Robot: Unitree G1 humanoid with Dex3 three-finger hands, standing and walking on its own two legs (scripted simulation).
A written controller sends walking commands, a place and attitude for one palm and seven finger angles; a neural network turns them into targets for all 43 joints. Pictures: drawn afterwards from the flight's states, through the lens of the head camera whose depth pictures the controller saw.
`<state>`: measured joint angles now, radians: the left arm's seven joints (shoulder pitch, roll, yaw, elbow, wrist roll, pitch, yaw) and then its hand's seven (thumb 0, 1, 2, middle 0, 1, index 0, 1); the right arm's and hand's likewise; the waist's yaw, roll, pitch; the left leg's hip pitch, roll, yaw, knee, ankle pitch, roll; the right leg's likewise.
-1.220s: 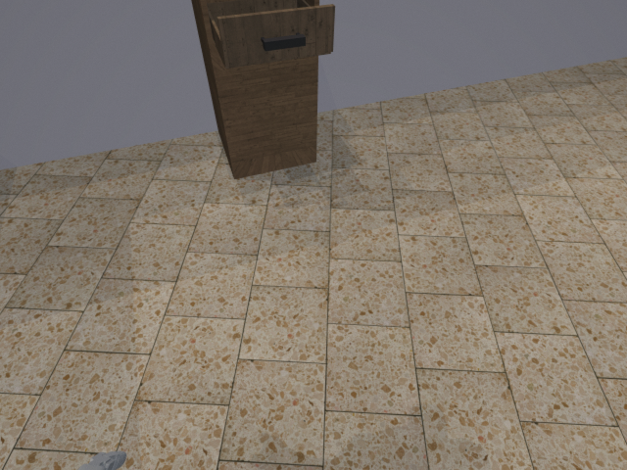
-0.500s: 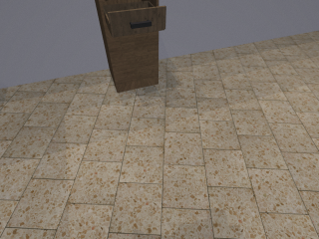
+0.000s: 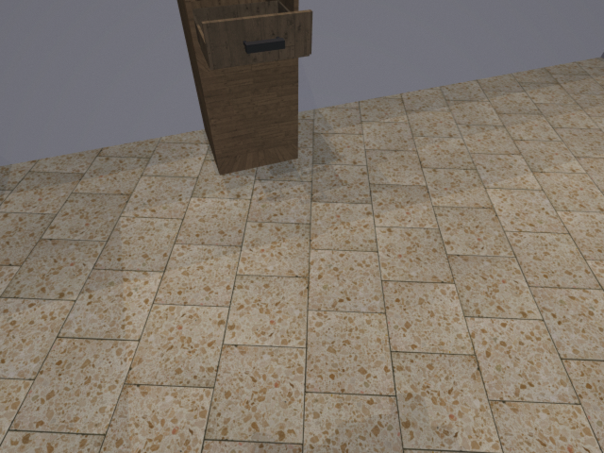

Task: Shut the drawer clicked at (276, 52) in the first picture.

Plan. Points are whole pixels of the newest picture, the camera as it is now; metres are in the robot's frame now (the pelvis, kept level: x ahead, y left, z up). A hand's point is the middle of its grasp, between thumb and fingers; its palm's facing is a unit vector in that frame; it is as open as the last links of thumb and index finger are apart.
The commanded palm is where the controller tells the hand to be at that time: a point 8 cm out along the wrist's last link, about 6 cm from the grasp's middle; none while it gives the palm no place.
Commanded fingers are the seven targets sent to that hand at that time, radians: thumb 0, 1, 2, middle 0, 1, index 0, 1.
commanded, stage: look at it before walking up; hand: left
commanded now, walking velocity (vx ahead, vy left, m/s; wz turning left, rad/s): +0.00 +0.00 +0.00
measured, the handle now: (263, 43) +1.38 +0.22 -0.04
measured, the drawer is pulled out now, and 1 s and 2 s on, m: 0.22 0.22 0.22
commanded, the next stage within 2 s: walk to a spot facing it in 0.22 s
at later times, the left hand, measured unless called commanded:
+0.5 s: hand out of the picture +0.07 +0.23 -0.17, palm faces -0.04 -0.96 -0.29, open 7.4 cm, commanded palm none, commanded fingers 0.00 0.90 0.90 -0.20 -0.30 -0.20 -0.30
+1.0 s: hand out of the picture +0.13 +0.14 -0.17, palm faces -0.14 -0.98 -0.15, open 7.4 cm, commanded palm none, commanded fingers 0.00 0.90 0.90 -0.20 -0.30 -0.20 -0.30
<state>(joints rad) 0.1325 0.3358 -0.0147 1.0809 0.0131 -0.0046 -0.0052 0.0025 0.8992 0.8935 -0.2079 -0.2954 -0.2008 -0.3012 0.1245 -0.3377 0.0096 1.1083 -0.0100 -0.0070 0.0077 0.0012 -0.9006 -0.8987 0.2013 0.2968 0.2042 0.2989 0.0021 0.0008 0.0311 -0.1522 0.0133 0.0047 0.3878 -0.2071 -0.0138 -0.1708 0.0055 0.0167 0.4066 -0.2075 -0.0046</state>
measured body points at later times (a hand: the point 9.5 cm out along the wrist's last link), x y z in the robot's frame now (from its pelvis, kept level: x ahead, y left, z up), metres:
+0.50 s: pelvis +0.02 +0.00 -0.01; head +0.02 +0.00 +0.44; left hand +0.07 +0.28 -0.15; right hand +0.08 -0.28 -0.15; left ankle +0.00 +0.13 -0.74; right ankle +0.01 -0.12 -0.74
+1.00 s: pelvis +0.18 -0.03 -0.01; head +0.20 -0.03 +0.44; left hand +0.14 +0.19 -0.16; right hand +0.21 -0.27 -0.16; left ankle +0.30 +0.08 -0.69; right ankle +0.06 -0.11 -0.74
